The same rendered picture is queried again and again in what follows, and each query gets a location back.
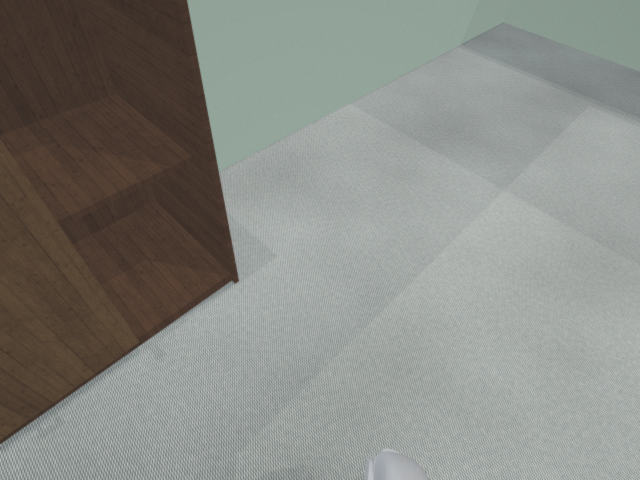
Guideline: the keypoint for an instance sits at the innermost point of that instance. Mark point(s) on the right robot thigh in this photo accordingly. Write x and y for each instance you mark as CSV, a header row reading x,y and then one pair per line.
x,y
393,466

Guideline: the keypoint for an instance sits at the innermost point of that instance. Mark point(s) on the wardrobe door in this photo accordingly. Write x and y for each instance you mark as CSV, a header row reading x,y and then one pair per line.
x,y
58,326

